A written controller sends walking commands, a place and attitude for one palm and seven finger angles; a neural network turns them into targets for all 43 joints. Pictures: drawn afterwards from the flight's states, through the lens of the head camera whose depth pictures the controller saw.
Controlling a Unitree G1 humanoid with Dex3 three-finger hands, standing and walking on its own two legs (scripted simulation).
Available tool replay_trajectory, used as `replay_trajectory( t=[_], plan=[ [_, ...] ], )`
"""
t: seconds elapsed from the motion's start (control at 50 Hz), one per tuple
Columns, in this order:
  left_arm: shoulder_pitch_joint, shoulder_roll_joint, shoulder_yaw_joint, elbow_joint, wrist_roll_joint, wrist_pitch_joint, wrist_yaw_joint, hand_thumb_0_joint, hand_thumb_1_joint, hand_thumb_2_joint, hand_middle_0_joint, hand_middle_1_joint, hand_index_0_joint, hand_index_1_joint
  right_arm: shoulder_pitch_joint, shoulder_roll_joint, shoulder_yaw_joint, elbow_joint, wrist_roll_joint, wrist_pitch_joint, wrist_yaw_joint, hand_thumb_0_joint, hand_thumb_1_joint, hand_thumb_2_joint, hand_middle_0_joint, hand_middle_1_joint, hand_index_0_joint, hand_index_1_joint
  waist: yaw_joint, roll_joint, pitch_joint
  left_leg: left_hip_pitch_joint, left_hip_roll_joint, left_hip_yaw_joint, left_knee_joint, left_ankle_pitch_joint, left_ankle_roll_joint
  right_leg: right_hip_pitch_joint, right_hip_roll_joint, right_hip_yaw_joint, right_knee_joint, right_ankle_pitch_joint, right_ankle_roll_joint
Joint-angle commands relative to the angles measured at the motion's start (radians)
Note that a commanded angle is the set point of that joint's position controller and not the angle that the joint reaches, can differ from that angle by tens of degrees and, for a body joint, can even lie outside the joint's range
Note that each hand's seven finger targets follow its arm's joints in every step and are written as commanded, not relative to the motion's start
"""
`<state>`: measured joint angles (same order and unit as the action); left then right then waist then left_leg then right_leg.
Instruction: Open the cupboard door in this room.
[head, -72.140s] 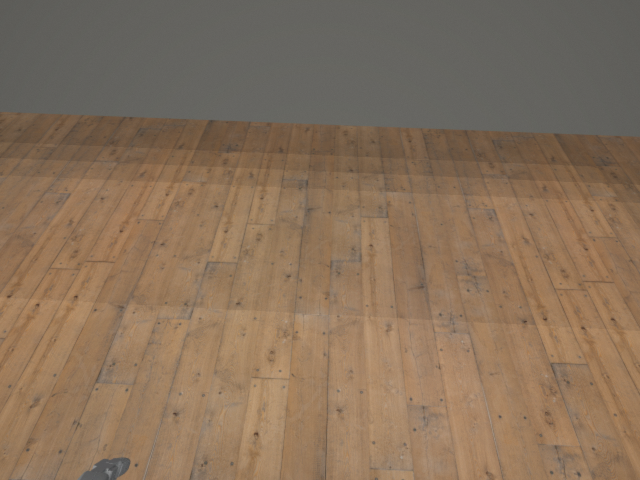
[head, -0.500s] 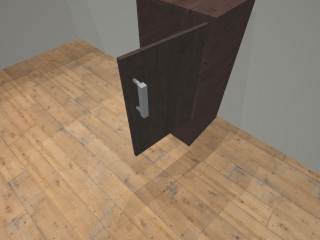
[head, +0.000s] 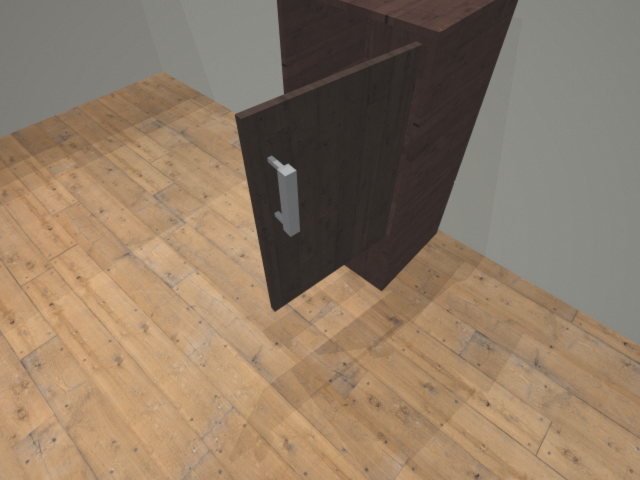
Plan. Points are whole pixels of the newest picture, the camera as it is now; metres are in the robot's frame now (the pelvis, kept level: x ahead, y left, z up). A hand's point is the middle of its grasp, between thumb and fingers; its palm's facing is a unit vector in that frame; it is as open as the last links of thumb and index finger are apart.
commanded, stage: look to check the result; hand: left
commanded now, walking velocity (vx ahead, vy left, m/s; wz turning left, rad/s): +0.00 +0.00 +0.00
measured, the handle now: (282, 196) +0.59 +0.11 -0.03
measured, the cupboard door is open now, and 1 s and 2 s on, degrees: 81 81 81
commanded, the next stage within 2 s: stand and wait in 0.08 s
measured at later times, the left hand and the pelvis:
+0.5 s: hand out of the picture +0.03 +0.19 -0.17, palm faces +0.02 -0.97 -0.24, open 7.4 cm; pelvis +0.01 -0.01 +0.00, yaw +0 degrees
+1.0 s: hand out of the picture +0.04 +0.19 -0.17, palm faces +0.02 -0.97 -0.26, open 7.4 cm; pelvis +0.01 -0.01 +0.00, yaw +0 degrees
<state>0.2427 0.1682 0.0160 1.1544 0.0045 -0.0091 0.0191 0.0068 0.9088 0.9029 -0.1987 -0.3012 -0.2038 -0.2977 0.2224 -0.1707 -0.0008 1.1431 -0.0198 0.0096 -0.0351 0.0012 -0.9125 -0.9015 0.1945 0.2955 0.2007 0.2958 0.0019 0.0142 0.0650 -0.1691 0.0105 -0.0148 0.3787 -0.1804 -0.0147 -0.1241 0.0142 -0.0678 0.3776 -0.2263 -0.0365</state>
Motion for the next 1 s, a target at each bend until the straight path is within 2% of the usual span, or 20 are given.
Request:
replay_trajectory(
  t=[0.0, 0.14, 0.2, 0.36, 0.42, 0.52, 0.74, 0.78, 0.98],
  plan=[
    [0.036, 0.135, 0.018, -0.027, 0.002, -0.013, 0.011, 0.000, 0.900, 0.900, -0.200, -0.300, -0.200, -0.300, 0.052, -0.112, -0.013, -0.024, -0.001, -0.017, -0.005, 0.000, -0.900, -0.900, 0.200, 0.300, 0.200, 0.300, -0.005, -0.006, -0.022, 0.009, 0.081, -0.064, -0.051, 0.118, 0.037, -0.027, -0.122, 0.104, -0.088, 0.079, -0.015],
    [0.023, 0.143, 0.021, -0.033, 0.003, -0.013, 0.010, 0.000, 0.900, 0.900, -0.200, -0.300, -0.200, -0.300, 0.037, -0.127, -0.014, -0.032, -0.001, -0.018, -0.005, 0.000, -0.900, -0.900, 0.200, 0.300, 0.200, 0.300, -0.001, 0.001, -0.003, 0.006, 0.083, -0.063, -0.056, 0.117, 0.037, -0.032, -0.119, 0.105, -0.096, 0.077, -0.016],
    [0.015, 0.148, 0.021, -0.035, 0.002, -0.015, 0.010, 0.000, 0.900, 0.900, -0.200, -0.300, -0.200, -0.300, 0.037, -0.130, -0.015, -0.028, -0.003, -0.020, -0.005, 0.000, -0.900, -0.900, 0.200, 0.300, 0.200, 0.300, -0.003, -0.013, -0.024, 0.016, 0.083, -0.064, -0.055, 0.133, 0.036, -0.018, -0.123, 0.105, -0.091, 0.101, -0.016],
    [-0.002, 0.162, 0.024, -0.041, 0.002, -0.016, 0.010, 0.000, 0.900, 0.900, -0.200, -0.300, -0.200, -0.300, 0.027, -0.140, -0.016, -0.029, -0.002, -0.019, -0.003, 0.000, -0.900, -0.900, 0.200, 0.300, 0.200, 0.300, -0.004, -0.009, -0.016, 0.018, 0.085, -0.061, -0.060, 0.128, 0.034, -0.018, -0.124, 0.108, -0.099, 0.098, -0.017],
    [-0.002, 0.168, 0.025, -0.042, 0.001, -0.018, 0.009, 0.000, 0.900, 0.900, -0.200, -0.300, -0.200, -0.300, 0.024, -0.147, -0.016, -0.029, -0.002, -0.021, -0.004, 0.000, -0.900, -0.900, 0.200, 0.300, 0.200, 0.300, -0.002, -0.016, -0.039, 0.031, 0.086, -0.062, -0.056, 0.156, 0.035, -0.001, -0.126, 0.110, -0.093, 0.144, -0.017],
    [-0.012, 0.174, 0.026, -0.043, 0.000, -0.018, 0.010, 0.000, 0.900, 0.900, -0.200, -0.300, -0.200, -0.300, 0.019, -0.154, -0.016, -0.028, -0.001, -0.021, -0.005, 0.000, -0.900, -0.900, 0.200, 0.300, 0.200, 0.300, -0.003, -0.002, -0.034, 0.030, 0.087, -0.060, -0.060, 0.156, 0.033, 0.005, -0.126, 0.108, -0.094, 0.151, -0.018],
    [-0.013, 0.188, 0.027, -0.043, 0.002, -0.021, 0.010, 0.000, 0.900, 0.900, -0.200, -0.300, -0.200, -0.300, 0.004, -0.173, -0.017, -0.036, 0.000, -0.022, -0.005, 0.000, -0.900, -0.900, 0.200, 0.300, 0.200, 0.300, -0.002, -0.022, -0.043, 0.053, 0.091, -0.058, -0.059, 0.174, 0.034, 0.006, -0.126, 0.110, -0.099, 0.187, -0.019],
    [-0.021, 0.187, 0.026, -0.041, 0.001, -0.020, 0.009, 0.000, 0.900, 0.900, -0.200, -0.300, -0.200, -0.300, 0.002, -0.170, -0.016, -0.031, -0.002, -0.021, -0.004, 0.000, -0.900, -0.900, 0.200, 0.300, 0.200, 0.300, -0.004, -0.004, -0.029, 0.043, 0.090, -0.058, -0.065, 0.162, 0.032, 0.002, -0.128, 0.113, -0.102, 0.172, -0.019],
    [-0.020, 0.197, 0.026, -0.045, 0.001, -0.022, 0.009, 0.000, 0.900, 0.900, -0.200, -0.300, -0.200, -0.300, -0.003, -0.174, -0.016, -0.032, -0.001, -0.020, -0.003, 0.000, -0.900, -0.900, 0.200, 0.300, 0.200, 0.300, -0.005, -0.012, -0.038, 0.051, 0.089, -0.053, -0.064, 0.151, 0.029, 0.007, -0.128, 0.120, -0.112, 0.176, -0.016]
  ],
)
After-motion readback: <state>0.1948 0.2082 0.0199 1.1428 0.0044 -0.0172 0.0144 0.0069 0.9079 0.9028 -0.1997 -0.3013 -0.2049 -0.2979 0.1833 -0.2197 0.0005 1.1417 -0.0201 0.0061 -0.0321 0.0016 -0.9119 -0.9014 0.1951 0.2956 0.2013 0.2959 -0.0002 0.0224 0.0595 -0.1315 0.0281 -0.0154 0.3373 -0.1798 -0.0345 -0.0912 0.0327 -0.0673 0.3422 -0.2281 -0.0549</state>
